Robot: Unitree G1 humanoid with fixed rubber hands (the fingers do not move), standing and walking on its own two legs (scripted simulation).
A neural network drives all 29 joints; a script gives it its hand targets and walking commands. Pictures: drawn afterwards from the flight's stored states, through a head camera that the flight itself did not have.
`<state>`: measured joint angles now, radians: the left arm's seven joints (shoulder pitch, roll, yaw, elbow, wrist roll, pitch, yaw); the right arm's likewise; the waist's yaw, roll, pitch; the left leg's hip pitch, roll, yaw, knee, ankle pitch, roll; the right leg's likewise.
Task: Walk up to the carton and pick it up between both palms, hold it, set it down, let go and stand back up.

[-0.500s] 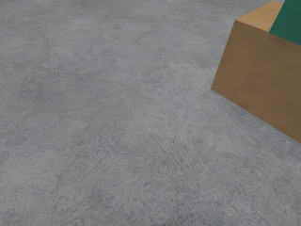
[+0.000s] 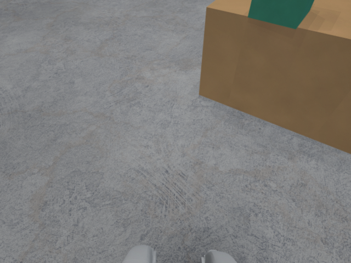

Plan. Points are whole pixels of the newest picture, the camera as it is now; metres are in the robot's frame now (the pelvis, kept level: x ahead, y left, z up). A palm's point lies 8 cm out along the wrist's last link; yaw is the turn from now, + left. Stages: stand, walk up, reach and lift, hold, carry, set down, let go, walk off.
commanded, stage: walk up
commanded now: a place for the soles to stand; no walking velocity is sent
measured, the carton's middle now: out of the picture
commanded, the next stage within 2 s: none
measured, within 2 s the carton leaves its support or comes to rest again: neither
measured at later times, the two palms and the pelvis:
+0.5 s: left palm (104, 190) +0.32 +0.21 -0.08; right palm out of the picture +0.15 -0.30 -0.08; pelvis +0.18 -0.03 +0.03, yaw -14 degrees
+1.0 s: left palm (138, 146) +0.50 +0.14 -0.12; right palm (301, 174) +0.37 -0.35 -0.09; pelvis +0.38 -0.09 +0.00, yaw -19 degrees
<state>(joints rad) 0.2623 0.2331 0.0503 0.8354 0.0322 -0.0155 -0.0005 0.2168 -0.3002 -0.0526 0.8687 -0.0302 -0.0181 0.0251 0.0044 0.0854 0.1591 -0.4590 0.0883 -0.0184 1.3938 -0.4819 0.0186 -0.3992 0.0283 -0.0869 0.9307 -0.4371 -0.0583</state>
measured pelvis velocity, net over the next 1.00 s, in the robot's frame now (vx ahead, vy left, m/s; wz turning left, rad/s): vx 0.38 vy -0.09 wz -0.33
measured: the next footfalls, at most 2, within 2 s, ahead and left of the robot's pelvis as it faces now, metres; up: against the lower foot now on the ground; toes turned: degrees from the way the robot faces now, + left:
left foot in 0.16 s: +0.23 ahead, +0.13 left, +0.00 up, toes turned +1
right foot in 0.54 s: +0.33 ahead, -0.23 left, +0.00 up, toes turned -20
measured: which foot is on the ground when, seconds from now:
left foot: up 0.00-0.14, down 0.16-0.58, up 0.60-0.86, down 0.88-1.00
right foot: down 0.00-0.18, up 0.20-0.52, down 0.54-0.92, up 0.94-1.00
